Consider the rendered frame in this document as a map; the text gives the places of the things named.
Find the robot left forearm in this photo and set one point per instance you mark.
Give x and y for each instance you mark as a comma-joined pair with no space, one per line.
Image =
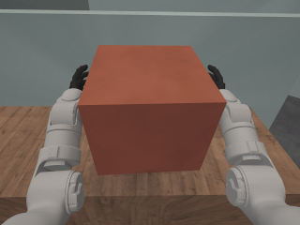
61,150

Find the left robot hand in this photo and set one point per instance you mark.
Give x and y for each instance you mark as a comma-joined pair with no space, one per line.
78,81

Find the right robot upper arm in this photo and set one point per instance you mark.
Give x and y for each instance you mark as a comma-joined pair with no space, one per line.
258,191

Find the pedestal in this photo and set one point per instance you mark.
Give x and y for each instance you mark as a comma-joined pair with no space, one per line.
147,198

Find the robot right forearm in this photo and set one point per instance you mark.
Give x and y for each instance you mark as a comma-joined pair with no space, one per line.
243,147

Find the left robot upper arm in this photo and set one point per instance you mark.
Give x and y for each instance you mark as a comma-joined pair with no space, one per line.
53,197

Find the carton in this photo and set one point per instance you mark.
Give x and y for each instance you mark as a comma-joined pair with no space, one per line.
149,109

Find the right robot hand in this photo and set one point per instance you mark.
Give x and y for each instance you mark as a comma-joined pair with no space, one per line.
217,78

